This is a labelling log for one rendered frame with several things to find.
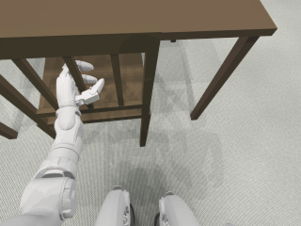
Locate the chair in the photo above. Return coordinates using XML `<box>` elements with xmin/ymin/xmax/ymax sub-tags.
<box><xmin>0</xmin><ymin>24</ymin><xmax>162</xmax><ymax>147</ymax></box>

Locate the robot left hand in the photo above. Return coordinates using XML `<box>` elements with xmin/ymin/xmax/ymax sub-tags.
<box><xmin>56</xmin><ymin>60</ymin><xmax>104</xmax><ymax>109</ymax></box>

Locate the left robot upper arm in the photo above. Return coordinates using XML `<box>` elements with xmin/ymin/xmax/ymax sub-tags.
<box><xmin>0</xmin><ymin>176</ymin><xmax>78</xmax><ymax>226</ymax></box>

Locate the table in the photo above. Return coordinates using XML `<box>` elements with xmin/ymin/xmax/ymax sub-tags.
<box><xmin>0</xmin><ymin>0</ymin><xmax>277</xmax><ymax>139</ymax></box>

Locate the robot right shin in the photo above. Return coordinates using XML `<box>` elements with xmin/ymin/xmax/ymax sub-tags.
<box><xmin>159</xmin><ymin>191</ymin><xmax>174</xmax><ymax>226</ymax></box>

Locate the left robot thigh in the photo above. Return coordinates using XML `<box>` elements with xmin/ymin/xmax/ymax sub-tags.
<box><xmin>94</xmin><ymin>189</ymin><xmax>130</xmax><ymax>226</ymax></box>

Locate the robot left forearm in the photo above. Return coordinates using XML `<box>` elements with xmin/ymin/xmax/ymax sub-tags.
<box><xmin>20</xmin><ymin>106</ymin><xmax>85</xmax><ymax>215</ymax></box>

